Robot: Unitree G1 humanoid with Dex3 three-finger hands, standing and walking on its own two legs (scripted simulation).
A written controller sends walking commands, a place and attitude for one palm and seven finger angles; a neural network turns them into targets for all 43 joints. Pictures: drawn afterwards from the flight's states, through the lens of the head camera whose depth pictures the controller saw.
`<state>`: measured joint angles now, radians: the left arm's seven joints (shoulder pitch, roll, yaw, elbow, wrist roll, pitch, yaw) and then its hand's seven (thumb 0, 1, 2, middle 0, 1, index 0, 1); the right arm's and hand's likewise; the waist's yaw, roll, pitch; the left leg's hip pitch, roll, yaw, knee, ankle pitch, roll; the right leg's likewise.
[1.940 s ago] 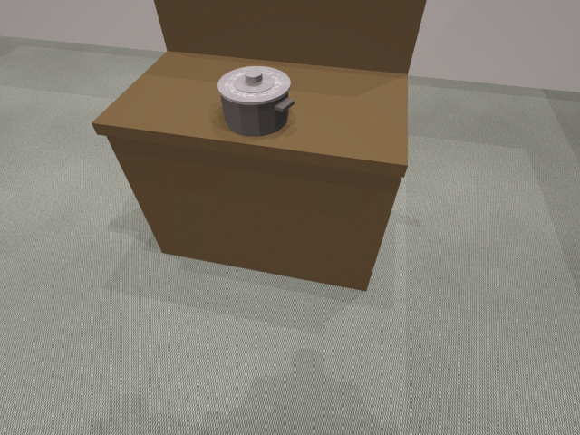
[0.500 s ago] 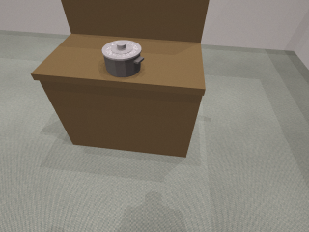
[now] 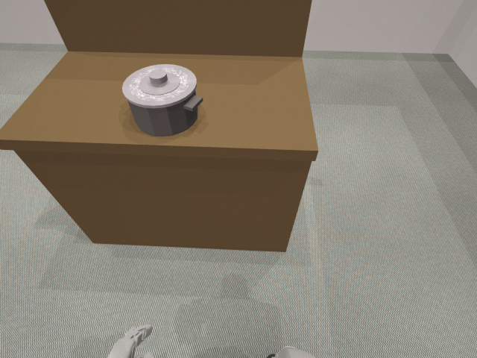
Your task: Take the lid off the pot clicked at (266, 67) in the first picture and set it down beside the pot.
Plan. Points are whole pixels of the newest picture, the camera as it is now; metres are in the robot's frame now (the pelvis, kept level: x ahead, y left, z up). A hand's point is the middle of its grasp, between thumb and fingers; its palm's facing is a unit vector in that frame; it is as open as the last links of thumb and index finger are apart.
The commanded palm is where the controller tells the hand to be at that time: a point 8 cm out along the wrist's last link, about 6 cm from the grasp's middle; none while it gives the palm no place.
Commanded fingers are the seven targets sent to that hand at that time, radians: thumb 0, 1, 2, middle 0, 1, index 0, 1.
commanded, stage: take the last steps up to it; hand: left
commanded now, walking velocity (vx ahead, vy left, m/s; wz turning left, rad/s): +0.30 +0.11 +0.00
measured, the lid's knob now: (158, 76) +0.76 +0.21 +0.06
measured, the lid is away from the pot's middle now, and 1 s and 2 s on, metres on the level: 0.00 0.00 0.00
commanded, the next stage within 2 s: come to a stop and stand still in 0.54 s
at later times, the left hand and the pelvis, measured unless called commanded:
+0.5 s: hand (93, 352) +0.16 +0.28 -0.15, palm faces +0.09 -0.98 -0.20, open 7.4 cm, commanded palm none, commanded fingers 0.00 0.90 0.90 -0.20 -0.30 -0.20 -0.30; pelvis +0.16 +0.08 +0.03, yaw +0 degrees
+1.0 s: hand (118, 274) +0.31 +0.27 -0.15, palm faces +0.02 -0.97 -0.22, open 7.3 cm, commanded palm none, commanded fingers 0.00 0.90 0.90 -0.20 -0.30 -0.20 -0.30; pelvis +0.23 +0.09 +0.01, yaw -1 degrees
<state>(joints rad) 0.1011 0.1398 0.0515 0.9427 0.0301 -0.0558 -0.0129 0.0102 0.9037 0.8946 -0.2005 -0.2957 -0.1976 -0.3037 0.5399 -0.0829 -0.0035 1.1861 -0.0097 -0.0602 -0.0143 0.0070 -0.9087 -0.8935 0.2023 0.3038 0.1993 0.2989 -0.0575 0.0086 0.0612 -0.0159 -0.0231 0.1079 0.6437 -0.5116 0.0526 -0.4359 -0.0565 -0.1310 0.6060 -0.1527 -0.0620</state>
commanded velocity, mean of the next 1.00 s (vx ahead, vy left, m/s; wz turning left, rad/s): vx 0.07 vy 0.04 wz -0.03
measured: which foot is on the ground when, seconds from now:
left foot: up 0.00-0.30, down 0.32-0.76, up 0.78-1.00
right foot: down 0.00-0.32, up 0.34-0.72, down 0.74-1.00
